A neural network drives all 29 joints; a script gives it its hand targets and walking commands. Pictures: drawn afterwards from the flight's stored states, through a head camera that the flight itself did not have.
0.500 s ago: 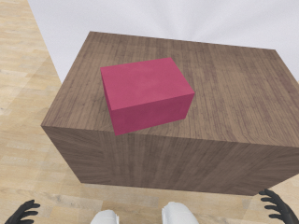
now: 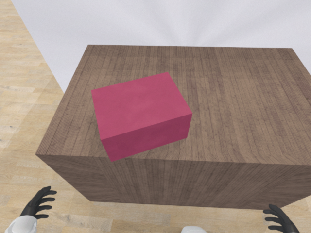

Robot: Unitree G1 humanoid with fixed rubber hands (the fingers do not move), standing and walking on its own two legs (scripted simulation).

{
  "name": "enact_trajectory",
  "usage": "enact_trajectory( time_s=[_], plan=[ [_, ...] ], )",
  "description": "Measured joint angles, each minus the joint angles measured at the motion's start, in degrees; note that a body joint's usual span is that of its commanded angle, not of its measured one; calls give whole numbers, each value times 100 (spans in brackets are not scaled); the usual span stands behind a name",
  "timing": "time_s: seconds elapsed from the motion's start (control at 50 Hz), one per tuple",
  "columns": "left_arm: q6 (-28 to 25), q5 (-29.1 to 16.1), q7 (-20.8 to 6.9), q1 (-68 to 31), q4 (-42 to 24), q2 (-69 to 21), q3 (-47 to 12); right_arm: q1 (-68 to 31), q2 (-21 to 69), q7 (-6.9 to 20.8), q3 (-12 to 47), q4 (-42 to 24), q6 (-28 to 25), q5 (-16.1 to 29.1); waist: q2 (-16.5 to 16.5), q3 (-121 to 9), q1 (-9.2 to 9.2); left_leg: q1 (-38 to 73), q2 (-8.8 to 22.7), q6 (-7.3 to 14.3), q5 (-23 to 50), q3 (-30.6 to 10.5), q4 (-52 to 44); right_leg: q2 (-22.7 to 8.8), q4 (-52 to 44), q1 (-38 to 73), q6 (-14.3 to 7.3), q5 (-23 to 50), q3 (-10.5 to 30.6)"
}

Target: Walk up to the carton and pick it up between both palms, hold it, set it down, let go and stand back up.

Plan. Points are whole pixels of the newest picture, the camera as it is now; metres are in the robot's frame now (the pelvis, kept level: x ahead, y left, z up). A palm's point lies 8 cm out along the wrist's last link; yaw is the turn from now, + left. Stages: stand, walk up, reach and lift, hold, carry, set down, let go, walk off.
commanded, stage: walk up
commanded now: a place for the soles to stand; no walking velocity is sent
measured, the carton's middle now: (140, 114) +0.47 +0.05 -0.04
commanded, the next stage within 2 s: none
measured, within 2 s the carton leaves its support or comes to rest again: neither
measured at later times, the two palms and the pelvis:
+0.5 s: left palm out of the picture +0.10 +0.35 -0.09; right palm out of the picture +0.10 -0.30 -0.08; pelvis +0.00 +0.03 +0.01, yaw -2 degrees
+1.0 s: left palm out of the picture +0.13 +0.37 -0.08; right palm out of the picture +0.09 -0.30 -0.09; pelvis +0.01 +0.04 +0.01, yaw -3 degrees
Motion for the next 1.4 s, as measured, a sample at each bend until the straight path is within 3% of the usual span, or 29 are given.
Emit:
enact_trajectory(
  time_s=[0.36,0.9,0.98,1.06,1.1,1.14,1.18,1.22,1.3,1.38,1.4],
  plan=[
    [-12,58,-80,0,1395,-208,157,-500,333,73,-67,1021,-87,-25,-155,-144,130,377,-10,128,418,258,-783,3,-1217,482,178,738,165],
    [8,139,14,20,1441,-256,248,-374,354,80,-180,930,-27,-86,-82,-102,57,511,-14,186,276,512,-791,-17,-1207,487,253,680,353],
    [-33,283,223,255,1183,-229,323,-244,216,242,-371,722,133,-235,53,-157,-6,112,-58,424,-441,298,40,0,-898,339,239,474,313],
    [-50,399,372,541,885,-56,437,-70,78,326,-479,389,247,-314,177,-54,60,-527,-236,554,-1159,-88,1166,-81,-687,278,223,313,247],
    [-28,407,385,656,760,97,472,15,75,371,-495,246,234,-330,156,4,99,-560,-232,574,-859,-83,808,-176,-490,225,261,188,226],
    [36,349,391,751,698,249,482,68,154,392,-478,171,192,-334,-31,74,148,-479,-364,545,-59,93,664,-302,95,30,49,-259,376],
    [92,250,449,870,635,244,451,125,253,363,-436,83,200,-331,-73,45,88,-438,-423,609,-197,143,689,-98,924,-257,-59,-1134,559],
    [80,213,469,950,568,216,393,173,384,296,-379,-9,205,-301,-132,60,36,-272,-468,675,-266,206,510,110,1499,-448,-118,-1402,585],
    [26,194,411,936,488,74,263,211,553,165,-223,-119,172,-195,-191,132,15,62,-541,733,-190,365,149,209,982,-332,-53,-1095,203],
    [3,248,328,662,572,-138,146,159,592,112,-66,-64,109,-41,-108,211,66,230,-564,731,-289,450,141,254,-521,218,-77,621,-11],
    [0,244,298,565,634,-206,109,124,600,106,-36,-4,86,1,-47,221,62,303,-548,737,-270,436,64,273,-592,291,-74,660,-25]
  ],
)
